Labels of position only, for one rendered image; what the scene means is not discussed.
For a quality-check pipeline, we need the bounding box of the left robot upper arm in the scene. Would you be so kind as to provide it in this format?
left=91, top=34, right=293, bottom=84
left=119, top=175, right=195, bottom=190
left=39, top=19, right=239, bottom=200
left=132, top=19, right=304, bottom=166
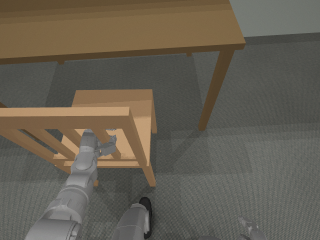
left=27, top=218, right=83, bottom=240

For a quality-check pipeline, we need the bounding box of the robot left shin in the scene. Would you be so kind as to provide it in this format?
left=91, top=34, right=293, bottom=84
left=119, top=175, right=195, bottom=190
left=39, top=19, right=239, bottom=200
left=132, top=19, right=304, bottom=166
left=131, top=203, right=147, bottom=210

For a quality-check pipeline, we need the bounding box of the table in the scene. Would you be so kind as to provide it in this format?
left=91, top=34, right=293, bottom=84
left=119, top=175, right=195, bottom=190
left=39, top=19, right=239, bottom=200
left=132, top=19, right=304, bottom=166
left=0, top=0, right=246, bottom=141

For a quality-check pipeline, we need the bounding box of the left robot forearm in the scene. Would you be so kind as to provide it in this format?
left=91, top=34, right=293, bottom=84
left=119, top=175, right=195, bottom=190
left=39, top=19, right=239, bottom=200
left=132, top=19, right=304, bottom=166
left=24, top=151, right=98, bottom=240

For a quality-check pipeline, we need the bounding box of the chair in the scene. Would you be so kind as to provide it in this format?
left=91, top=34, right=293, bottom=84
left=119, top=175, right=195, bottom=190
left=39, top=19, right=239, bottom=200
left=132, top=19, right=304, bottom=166
left=0, top=89, right=157, bottom=187

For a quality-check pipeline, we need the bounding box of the left robot foot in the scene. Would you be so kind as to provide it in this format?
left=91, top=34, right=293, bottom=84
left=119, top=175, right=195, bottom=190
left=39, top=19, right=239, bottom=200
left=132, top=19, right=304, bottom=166
left=139, top=197, right=152, bottom=239

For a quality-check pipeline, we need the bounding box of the left robot hand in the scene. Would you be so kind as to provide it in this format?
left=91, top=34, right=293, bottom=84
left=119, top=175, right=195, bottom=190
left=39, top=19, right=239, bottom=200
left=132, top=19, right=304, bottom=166
left=79, top=129, right=117, bottom=158

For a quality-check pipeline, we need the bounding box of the right robot hand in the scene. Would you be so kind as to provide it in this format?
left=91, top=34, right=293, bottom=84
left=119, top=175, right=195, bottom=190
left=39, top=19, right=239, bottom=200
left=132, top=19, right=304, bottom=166
left=237, top=215, right=268, bottom=240

